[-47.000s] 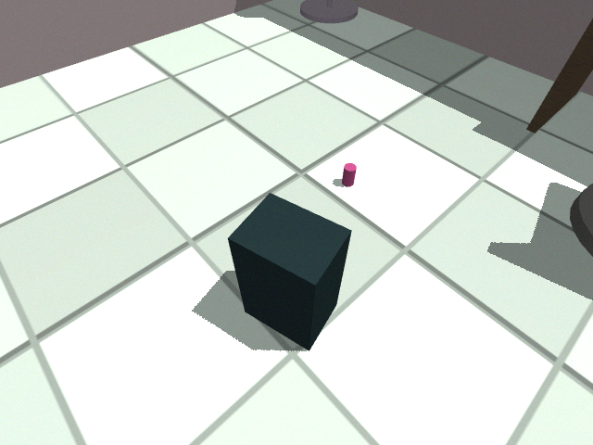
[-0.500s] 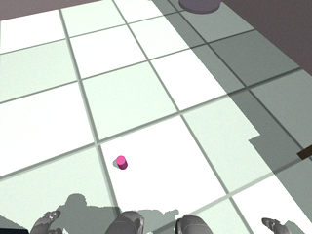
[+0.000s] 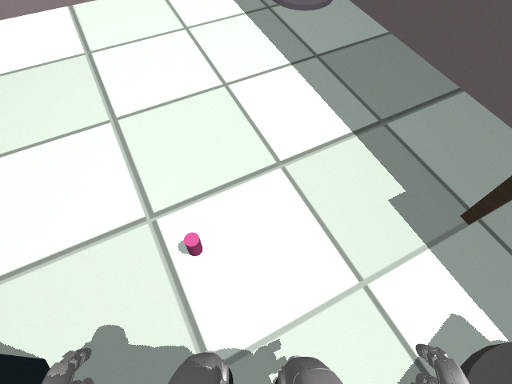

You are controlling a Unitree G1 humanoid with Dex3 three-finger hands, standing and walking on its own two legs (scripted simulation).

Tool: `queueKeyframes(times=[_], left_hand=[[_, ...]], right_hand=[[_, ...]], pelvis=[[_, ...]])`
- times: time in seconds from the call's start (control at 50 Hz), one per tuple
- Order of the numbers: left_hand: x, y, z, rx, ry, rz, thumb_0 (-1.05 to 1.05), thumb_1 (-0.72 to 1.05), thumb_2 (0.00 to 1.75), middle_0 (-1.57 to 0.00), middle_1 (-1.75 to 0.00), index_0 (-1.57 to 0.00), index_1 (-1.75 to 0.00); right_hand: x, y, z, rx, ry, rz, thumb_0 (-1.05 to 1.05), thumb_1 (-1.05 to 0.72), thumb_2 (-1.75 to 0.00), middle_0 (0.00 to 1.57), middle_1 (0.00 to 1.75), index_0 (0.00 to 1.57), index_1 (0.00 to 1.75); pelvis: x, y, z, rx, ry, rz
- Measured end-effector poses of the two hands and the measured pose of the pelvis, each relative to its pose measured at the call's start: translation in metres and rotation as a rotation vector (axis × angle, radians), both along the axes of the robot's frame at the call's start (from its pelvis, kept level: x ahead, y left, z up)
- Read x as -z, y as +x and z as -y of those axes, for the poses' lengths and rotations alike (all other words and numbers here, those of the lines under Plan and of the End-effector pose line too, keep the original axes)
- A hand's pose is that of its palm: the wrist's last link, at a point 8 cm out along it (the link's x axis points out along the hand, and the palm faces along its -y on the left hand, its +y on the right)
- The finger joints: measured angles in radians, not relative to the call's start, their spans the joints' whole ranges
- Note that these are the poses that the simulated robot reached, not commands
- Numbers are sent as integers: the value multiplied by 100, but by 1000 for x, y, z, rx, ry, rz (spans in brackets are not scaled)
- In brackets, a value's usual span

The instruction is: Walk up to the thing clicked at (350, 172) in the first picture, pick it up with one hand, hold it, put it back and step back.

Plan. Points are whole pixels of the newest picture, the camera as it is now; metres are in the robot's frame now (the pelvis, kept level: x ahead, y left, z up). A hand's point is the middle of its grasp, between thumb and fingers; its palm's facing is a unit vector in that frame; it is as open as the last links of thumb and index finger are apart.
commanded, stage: step back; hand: left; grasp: from above
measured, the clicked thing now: (193, 244) +0.59 +0.24 -0.70
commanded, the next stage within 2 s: none
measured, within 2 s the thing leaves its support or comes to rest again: neither
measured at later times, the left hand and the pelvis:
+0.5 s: hand out of the picture -0.03 +0.27 -0.14, palm faces +0.05 -0.94 -0.35, open 7.4 cm; pelvis -0.14 +0.00 +0.01, yaw +4 degrees
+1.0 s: hand out of the picture -0.23 +0.21 -0.12, palm faces +0.00 -0.90 -0.43, open 7.4 cm; pelvis -0.31 -0.06 +0.01, yaw +1 degrees
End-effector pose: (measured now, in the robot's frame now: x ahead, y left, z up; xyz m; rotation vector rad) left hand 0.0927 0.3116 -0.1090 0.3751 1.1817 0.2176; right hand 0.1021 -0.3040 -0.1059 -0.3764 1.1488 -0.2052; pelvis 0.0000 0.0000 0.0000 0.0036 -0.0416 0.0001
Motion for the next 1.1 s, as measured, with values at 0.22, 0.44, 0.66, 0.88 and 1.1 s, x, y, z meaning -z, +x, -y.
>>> queueKeyframes(times=[0.22, 0.44, 0.66, 0.88, 1.1], left_hand=[[-27, -49, 18, -12, 11, 77, 0, 90, 89, -20, -30, -20, -30], [-2, -108, -1, -28, -32, 131, 0, 90, 89, -20, -30, -20, -30], [-2, -219, 0, -68, -23, -7, 0, 90, 90, -20, -30, -20, -30], [-13, -314, 55, -34, 6, -42, 0, 90, 89, -20, -30, -20, -30], [-25, -341, 56, -30, 44, 112, 0, 90, 89, -20, -30, -21, -30]], right_hand=[[0, -45, 9, -18, 40, -7, 1, -91, -90, 21, 30, 20, 30], [-5, -133, -2, -63, -33, -64, 1, -91, -90, 20, 30, 20, 30], [-33, -174, 13, -76, -54, 32, 1, -90, -90, 21, 30, 20, 30], [-1, -246, 59, -16, 11, 69, 1, -91, -90, 20, 30, 20, 30], [12, -365, 63, -56, -1, -114, 1, -91, -90, 20, 30, 20, 30]], pelvis=[[-11, -51, 12, -15, 27, -7], [2, -126, -3, -56, 29, 26], [-11, -190, 15, -16, -27, -10], [-1, -271, 53, 18, 11, 21], [-1, -345, 61, -77, 7, -18]])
